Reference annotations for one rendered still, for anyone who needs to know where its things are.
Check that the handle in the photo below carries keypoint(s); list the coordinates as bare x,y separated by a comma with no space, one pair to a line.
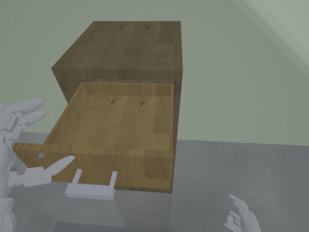
75,190

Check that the cabinet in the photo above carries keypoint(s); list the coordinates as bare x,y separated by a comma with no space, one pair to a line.
146,52

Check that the right robot hand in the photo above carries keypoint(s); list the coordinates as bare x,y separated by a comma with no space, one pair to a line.
244,222

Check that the left robot hand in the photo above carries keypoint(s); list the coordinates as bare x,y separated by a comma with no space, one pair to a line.
13,119

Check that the drawer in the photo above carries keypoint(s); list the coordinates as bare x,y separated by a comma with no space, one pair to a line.
111,126

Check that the left robot forearm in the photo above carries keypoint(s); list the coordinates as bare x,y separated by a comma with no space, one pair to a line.
8,221

